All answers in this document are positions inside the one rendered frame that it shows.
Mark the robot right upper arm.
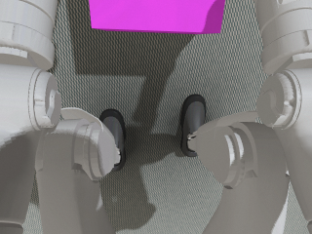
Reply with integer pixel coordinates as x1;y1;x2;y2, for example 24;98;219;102
255;67;312;234

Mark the left robot forearm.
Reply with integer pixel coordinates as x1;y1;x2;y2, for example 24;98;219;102
0;0;58;71

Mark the carton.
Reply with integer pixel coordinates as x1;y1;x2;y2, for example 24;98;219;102
89;0;225;34

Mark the right robot thigh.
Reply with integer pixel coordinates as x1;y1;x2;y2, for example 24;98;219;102
202;122;291;234

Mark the right robot forearm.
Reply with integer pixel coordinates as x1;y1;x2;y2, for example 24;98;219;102
253;0;312;76

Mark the left robot shin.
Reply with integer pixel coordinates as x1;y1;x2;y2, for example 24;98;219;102
34;107;121;174

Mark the robot left upper arm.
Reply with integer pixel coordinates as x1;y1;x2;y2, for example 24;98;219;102
0;63;62;234

